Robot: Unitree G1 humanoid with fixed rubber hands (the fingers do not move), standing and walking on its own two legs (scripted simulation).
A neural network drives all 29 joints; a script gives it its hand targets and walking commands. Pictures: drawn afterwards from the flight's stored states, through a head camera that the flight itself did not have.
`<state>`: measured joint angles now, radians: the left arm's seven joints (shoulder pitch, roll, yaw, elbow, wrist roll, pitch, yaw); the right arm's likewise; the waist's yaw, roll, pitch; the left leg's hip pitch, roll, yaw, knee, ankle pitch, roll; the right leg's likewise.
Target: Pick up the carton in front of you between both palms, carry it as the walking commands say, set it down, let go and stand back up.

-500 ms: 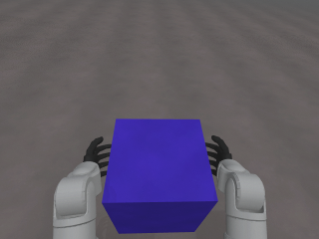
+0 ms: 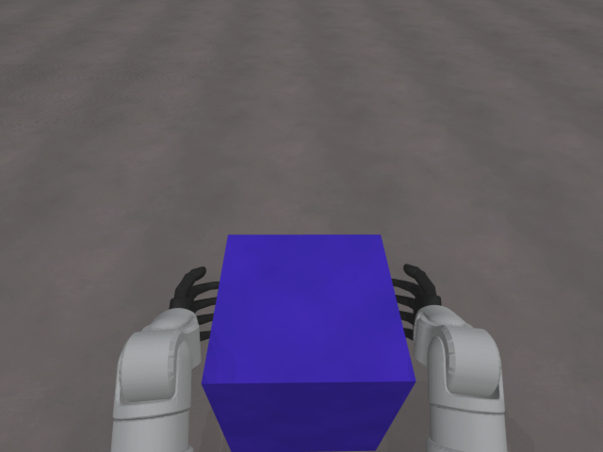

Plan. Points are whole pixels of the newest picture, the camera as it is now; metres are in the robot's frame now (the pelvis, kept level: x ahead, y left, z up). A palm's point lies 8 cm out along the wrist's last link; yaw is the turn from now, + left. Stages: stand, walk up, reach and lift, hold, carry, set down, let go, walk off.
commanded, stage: carry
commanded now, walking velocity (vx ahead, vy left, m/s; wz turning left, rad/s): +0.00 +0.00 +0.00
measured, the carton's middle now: (304, 346) +0.28 -0.01 +0.00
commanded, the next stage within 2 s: none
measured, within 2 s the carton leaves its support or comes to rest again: neither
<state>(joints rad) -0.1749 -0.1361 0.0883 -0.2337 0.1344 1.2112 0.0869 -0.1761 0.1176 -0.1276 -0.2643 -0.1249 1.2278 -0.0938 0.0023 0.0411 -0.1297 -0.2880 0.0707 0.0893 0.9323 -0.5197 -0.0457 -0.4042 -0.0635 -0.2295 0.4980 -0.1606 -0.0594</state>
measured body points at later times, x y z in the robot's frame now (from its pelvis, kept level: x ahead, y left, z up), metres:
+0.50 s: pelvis +0.17 +0.01 +0.01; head +0.14 +0.01 +0.45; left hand +0.45 +0.15 +0.08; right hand +0.44 -0.15 +0.08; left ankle +0.16 +0.11 -0.73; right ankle +0.07 -0.10 -0.73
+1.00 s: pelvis +0.15 +0.00 +0.00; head +0.14 +0.00 +0.45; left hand +0.46 +0.14 +0.02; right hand +0.45 -0.16 +0.02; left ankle +0.15 +0.11 -0.73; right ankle +0.07 -0.10 -0.73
